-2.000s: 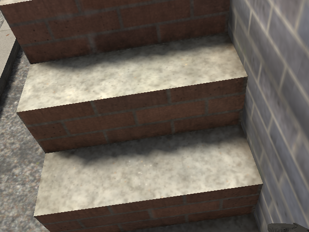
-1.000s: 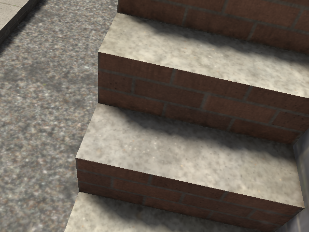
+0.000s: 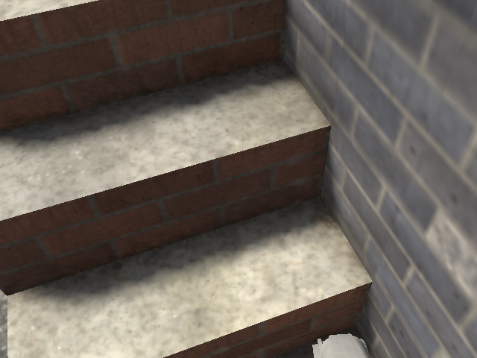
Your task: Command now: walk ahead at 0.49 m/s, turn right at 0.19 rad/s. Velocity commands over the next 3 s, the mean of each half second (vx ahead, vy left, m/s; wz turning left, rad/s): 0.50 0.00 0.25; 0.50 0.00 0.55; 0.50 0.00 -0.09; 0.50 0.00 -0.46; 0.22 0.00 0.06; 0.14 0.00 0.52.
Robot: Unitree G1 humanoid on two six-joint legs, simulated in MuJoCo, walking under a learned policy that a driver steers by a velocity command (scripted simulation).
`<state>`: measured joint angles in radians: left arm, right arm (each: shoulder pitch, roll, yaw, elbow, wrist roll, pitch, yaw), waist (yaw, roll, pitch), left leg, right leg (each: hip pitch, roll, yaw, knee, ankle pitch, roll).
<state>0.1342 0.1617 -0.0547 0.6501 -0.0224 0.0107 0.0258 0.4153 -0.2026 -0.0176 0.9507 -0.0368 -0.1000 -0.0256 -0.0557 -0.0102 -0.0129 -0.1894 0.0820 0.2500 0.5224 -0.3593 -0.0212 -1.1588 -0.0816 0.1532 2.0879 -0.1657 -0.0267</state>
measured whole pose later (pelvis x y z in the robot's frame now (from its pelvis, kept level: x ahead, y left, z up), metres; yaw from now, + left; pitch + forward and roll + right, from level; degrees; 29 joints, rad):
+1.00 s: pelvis +0.14 +0.08 +0.21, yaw +24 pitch -3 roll -5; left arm -0.06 0.09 -0.07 0.50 0.02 -0.07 -0.03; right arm 0.50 -0.13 0.04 0.66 0.01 -0.09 -0.01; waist -0.08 -0.07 -0.03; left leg -0.36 -0.10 -0.22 0.81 -0.44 0.06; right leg -1.00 0.10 0.02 2.10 -0.12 -0.07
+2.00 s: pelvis +0.39 +0.14 +0.42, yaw +5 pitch +2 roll +2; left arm 0.10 0.23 -0.01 0.77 0.01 -0.03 0.01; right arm 0.39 -0.21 0.01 1.00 -0.02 -0.02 0.00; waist -0.11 -0.07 -0.11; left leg -0.37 -0.02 0.11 0.64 -0.34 0.05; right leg -0.55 0.03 0.01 0.90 -0.36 -0.15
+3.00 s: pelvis +0.45 +0.10 +0.44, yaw +27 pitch +2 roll -2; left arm 0.20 0.18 0.00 0.66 -0.04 -0.04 0.05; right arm 0.29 -0.25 -0.03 0.59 0.01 0.01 -0.02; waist -0.03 -0.01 -0.02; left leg -0.34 0.00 -0.14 0.60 -0.30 0.01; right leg -0.85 0.03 0.02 2.12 -0.40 0.01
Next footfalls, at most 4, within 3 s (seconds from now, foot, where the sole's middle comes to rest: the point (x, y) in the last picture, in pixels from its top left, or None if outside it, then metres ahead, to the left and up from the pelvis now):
0.20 right None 0.12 -0.27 -0.76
0.62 left None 0.18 0.18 -0.55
1.50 right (212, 276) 0.51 0.07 -0.33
1.94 left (120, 314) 0.44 0.25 -0.33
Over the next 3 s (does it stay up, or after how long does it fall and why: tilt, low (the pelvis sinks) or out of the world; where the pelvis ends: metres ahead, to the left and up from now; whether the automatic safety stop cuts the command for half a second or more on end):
stays up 0.45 0.10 0.44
